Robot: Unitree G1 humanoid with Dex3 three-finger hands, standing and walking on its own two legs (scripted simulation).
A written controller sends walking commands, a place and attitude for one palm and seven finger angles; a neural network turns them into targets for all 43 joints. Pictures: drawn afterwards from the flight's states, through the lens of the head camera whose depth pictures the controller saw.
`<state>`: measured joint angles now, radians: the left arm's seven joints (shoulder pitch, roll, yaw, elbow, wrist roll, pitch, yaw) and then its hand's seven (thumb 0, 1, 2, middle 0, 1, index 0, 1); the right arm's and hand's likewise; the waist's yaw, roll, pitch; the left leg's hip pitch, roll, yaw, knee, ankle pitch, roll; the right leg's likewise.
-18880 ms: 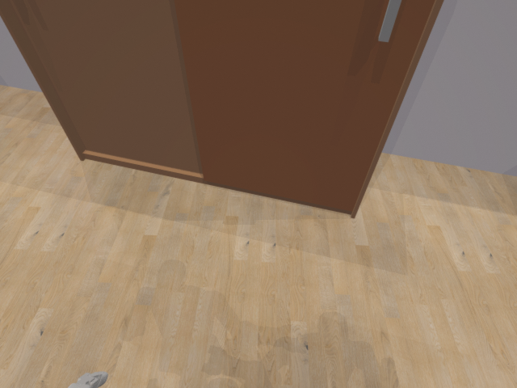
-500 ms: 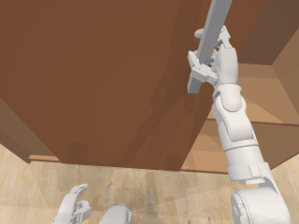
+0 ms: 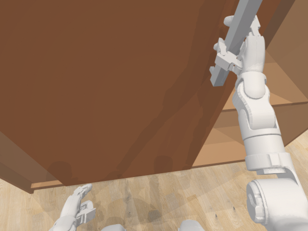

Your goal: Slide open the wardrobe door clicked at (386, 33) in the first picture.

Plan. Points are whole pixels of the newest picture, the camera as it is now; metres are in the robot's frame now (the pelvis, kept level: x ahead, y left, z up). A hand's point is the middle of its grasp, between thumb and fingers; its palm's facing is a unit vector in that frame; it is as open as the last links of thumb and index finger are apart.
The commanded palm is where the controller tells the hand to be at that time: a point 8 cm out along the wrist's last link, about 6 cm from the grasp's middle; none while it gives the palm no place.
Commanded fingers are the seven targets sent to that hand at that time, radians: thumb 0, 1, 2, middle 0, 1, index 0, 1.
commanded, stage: stop walking and hold the door there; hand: right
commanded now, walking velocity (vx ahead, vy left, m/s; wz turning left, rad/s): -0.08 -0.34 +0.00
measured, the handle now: (235, 21) +0.48 -0.18 +0.28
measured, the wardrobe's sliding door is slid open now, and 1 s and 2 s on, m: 0.55 0.55 0.54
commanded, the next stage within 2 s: loosen the grip on the handle in 1.14 s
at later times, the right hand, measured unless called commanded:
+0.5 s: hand (222, 54) +0.43 -0.16 +0.23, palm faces +0.20 +0.97 -0.11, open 6.7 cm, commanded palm +0.40 -0.20 +0.22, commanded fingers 0.00 -0.90 -0.90 0.45 1.40 0.45 1.40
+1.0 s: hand (223, 55) +0.43 -0.16 +0.23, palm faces +0.09 +0.99 -0.07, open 6.5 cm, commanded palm +0.41 -0.20 +0.22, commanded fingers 0.00 -0.90 -0.90 0.45 1.40 0.45 1.40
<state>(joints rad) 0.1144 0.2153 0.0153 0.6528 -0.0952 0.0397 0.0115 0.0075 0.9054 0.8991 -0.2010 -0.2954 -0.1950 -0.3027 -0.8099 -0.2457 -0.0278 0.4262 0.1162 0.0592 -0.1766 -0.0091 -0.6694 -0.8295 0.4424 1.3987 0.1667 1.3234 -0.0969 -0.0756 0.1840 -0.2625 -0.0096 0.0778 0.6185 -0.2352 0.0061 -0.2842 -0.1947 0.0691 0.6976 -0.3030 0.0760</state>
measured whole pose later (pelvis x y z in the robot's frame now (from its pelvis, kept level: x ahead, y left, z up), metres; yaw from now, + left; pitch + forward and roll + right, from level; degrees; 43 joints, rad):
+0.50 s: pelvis +0.02 +0.00 +0.02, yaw +3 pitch -1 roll +0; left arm 0.15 0.28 0.02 0.70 -0.05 0.02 0.11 0.01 0.91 0.90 -0.20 -0.30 -0.19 -0.30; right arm -0.53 -0.30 -0.16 0.37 0.09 0.02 -0.14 -0.01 -0.67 -0.78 0.45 1.40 0.22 1.35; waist 0.01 -0.03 -0.01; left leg -0.23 -0.01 0.01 0.44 -0.19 0.00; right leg -0.20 -0.06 -0.14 0.48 -0.25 -0.01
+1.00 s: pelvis +0.03 -0.04 +0.02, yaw +6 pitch -1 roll +1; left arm 0.18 0.21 -0.02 0.72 -0.04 0.01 0.11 0.01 0.90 0.90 -0.20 -0.30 -0.20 -0.30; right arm -0.51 -0.26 -0.11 0.36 0.09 -0.02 -0.13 0.00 -0.67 -0.77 0.45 1.40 0.24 1.37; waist 0.01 -0.01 -0.05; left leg -0.25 0.02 -0.04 0.46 -0.19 -0.05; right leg -0.21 -0.03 -0.20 0.51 -0.29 -0.06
